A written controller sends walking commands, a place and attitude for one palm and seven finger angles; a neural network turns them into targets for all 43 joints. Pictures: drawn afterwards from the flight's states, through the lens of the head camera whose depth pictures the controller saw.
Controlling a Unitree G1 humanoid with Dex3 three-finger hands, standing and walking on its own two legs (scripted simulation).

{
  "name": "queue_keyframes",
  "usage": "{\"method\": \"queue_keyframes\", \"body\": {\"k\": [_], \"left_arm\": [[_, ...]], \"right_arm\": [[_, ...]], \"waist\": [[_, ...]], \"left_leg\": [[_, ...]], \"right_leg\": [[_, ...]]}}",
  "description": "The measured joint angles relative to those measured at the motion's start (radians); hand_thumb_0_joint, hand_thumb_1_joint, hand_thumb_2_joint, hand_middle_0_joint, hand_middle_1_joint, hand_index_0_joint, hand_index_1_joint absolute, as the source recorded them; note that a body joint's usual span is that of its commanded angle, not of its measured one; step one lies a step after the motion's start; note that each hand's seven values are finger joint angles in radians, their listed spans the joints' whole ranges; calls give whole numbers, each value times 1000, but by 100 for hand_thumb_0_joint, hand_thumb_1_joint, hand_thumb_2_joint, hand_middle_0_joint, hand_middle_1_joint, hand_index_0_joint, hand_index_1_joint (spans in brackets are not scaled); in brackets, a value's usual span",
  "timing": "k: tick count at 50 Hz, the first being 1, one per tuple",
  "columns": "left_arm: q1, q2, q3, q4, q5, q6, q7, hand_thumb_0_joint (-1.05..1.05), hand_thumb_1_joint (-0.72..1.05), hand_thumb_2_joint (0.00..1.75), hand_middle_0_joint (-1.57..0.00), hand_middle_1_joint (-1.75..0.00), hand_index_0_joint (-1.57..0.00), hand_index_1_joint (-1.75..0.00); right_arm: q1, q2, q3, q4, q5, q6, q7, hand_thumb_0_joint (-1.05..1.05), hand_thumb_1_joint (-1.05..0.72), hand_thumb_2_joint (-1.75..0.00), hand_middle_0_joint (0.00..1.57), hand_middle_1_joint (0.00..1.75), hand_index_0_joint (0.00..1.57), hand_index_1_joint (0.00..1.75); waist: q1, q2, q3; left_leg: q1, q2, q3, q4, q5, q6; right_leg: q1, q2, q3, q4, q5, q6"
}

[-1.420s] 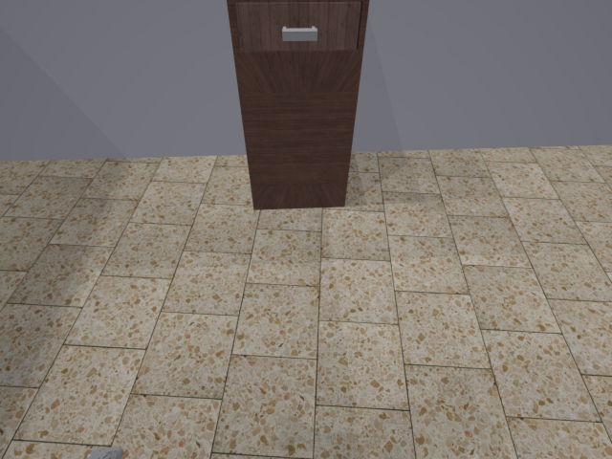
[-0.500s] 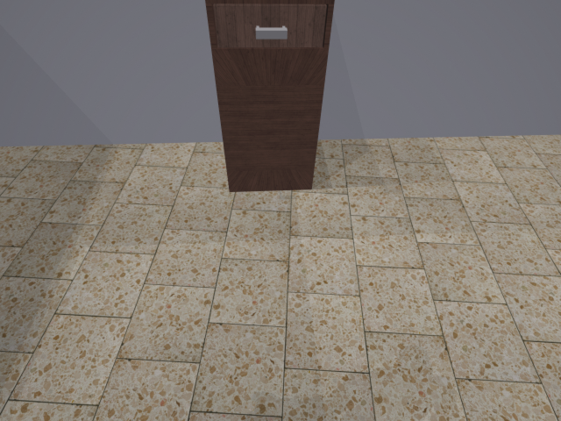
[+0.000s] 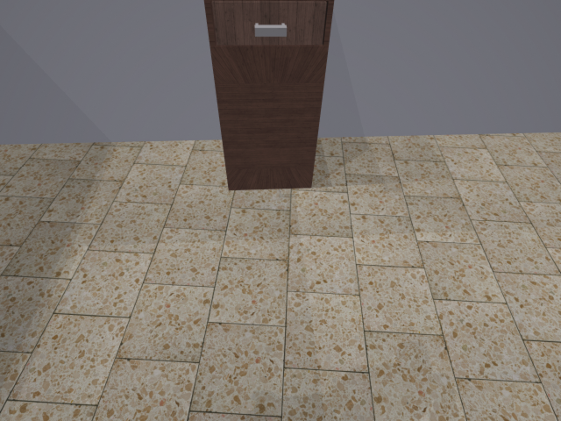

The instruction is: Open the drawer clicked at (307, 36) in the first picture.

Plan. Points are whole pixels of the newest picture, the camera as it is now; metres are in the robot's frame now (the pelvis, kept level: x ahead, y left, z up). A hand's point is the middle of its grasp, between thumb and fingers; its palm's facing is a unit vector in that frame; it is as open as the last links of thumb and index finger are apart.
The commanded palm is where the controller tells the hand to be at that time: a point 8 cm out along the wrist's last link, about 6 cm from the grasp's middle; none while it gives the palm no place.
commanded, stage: look at it before walking up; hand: left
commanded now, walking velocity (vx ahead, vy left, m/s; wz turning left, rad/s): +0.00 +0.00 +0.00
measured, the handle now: (270, 28) +1.31 +0.12 +0.03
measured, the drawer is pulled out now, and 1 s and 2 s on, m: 0.00 0.00 0.00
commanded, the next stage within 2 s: walk to a spot facing it in 0.02 s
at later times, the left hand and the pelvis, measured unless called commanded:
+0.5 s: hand out of the picture +0.07 +0.16 -0.18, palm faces -0.08 -0.97 -0.22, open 7.4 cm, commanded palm none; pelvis +0.06 -0.03 -0.02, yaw -8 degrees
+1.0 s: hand (196, 342) +0.30 +0.19 -0.20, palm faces -0.27 -0.95 -0.16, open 7.4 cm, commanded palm none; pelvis +0.26 +0.00 -0.02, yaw -21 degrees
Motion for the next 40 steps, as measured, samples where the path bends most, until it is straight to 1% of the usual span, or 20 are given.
{"method": "queue_keyframes", "body": {"k": [7, 10, 13, 15, 16, 18, 20, 21, 22, 23, 24, 26, 28, 30, 34, 37, 40], "left_arm": [[0, 0, 0, 0, 0, -1, 0, 1, 90, 90, -21, -30, -20, -30], [12, -8, 2, -2, 0, 6, 6, 0, 90, 90, -21, -30, -20, -30], [54, -28, 9, -14, 6, 24, -1, 0, 90, 90, -20, -30, -20, -30], [92, -43, 16, -26, 9, 33, -12, 0, 90, 90, -20, -30, -20, -30], [112, -51, 21, -32, 10, 35, -17, 0, 90, 90, -20, -30, -20, -30], [147, -72, 31, -41, 11, 37, -26, 0, 90, 90, -20, -30, -20, -30], [173, -95, 37, -47, 12, 34, -34, 1, 90, 90, -20, -30, -20, -30], [184, -106, 39, -54, 13, 26, -38, 1, 90, 90, -20, -30, -20, -30], [193, -116, 41, -59, 16, 11, -38, 1, 90, 90, -20, -30, -20, -30], [199, -127, 41, -61, 15, -4, -33, 1, 90, 90, -20, -30, -20, -30], [210, -139, 41, -62, 12, -18, -26, 1, 90, 90, -20, -30, -20, -30], [241, -161, 38, -61, 9, -37, -12, 0, 90, 90, -20, -30, -20, -30], [275, -183, 34, -49, 11, -42, -4, 0, 90, 90, -20, -30, -20, -30], [304, -201, 29, -30, 13, -45, -1, 0, 90, 90, -21, -30, -20, -30], [340, -227, 25, 3, 14, -51, 2, 0, 90, 90, -21, -30, -20, -30], [348, -231, 28, 17, 16, -54, 8, 0, 90, 90, -21, -30, -20, -30], [347, -221, 35, 23, 17, -53, 13, 0, 90, 90, -21, -30, -20, -30]], "right_arm": [[-2, -1, 1, 2, 0, 0, 0, 0, -90, -90, 20, 30, 20, 30], [2, 7, 1, 1, -5, 5, -4, 0, -90, -90, 20, 30, 20, 30], [26, 30, -3, -15, -12, 12, -3, 0, -90, -90, 20, 30, 20, 30], [54, 49, -7, -32, -14, 13, -1, 0, -90, -90, 20, 30, 20, 30], [68, 59, -10, -40, -14, 11, 0, 0, -90, -90, 20, 30, 20, 30], [96, 76, -18, -51, -14, 3, 1, 0, -90, -90, 20, 30, 20, 30], [123, 88, -24, -55, -15, -3, 0, 0, -90, -90, 20, 30, 20, 30], [138, 90, -26, -55, -15, -4, 0, 0, -90, -90, 20, 30, 20, 30], [152, 92, -29, -53, -12, -1, 0, 0, -90, -90, 20, 30, 20, 30], [164, 94, -30, -44, -11, 6, 0, 0, -90, -90, 20, 30, 20, 30], [171, 97, -31, -33, -11, 14, 1, 0, -90, -90, 20, 30, 20, 30], [172, 106, -33, -16, -13, 22, 4, 0, -90, -90, 20, 30, 20, 30], [158, 115, -37, -21, -16, 22, 8, 1, -91, -90, 20, 30, 20, 30], [136, 125, -43, -40, -16, 17, 12, 1, -91, -90, 20, 30, 20, 30], [85, 147, -52, -85, -13, 7, 20, 1, -91, -90, 20, 30, 19, 30], [47, 162, -52, -107, -10, 1, 25, 0, -91, -90, 20, 30, 19, 30], [13, 176, -48, -122, -8, -8, 29, 0, -91, -90, 20, 30, 19, 30]], "waist": [[0, 0, 1], [6, 1, -8], [14, 1, -26], [16, -2, -36], [18, -2, -38], [21, -1, -33], [20, 8, -23], [19, 16, -17], [17, 26, -10], [17, 36, -6], [22, 42, -5], [35, 39, -6], [36, 31, -8], [30, 22, -9], [24, 10, -5], [35, 5, 5], [52, -5, 14]], "left_leg": [[5, 1, 0, -6, 1, -1], [1, 6, 10, 8, -10, -3], [-9, 15, 37, 55, -52, -3], [-15, 22, 57, 85, -84, -1], [-16, 26, 69, 99, -99, -1], [-7, 39, 97, 117, -125, -6], [5, 56, 119, 140, -154, -17], [-1, 69, 124, 175, -179, -25], [-29, 85, 122, 254, -213, -20], [-76, 94, 103, 371, -257, -15], [-127, 91, 79, 489, -275, -10], [-220, 82, 60, 665, -244, -9], [-300, 82, 65, 733, -180, -19], [-365, 89, 74, 728, -117, -30], [-453, 104, 75, 645, -20, -41], [-466, 106, 78, 534, 13, -36], [-426, 93, 88, 392, 10, -19]], "right_leg": [[5, 1, 0, -7, 2, -1], [-3, 5, 10, 7, -5, -1], [-30, 16, 35, 66, -47, -7], [-59, 23, 51, 132, -118, -17], [-78, 22, 47, 176, -150, -21], [-120, 14, 10, 271, -202, -22], [-136, 3, -33, 291, -219, -21], [-126, 3, -52, 254, -195, -23], [-122, 9, -66, 239, -129, -31], [-123, 19, -78, 256, -124, -43], [-114, 28, -83, 258, -139, -53], [-75, 41, -74, 214, -155, -65], [-29, 47, -57, 142, -136, -63], [13, 48, -37, 73, -113, -62], [84, 50, 0, -27, -94, -53], [133, 48, 23, -63, -108, -40], [175, 41, 43, -62, -150, -21]]}}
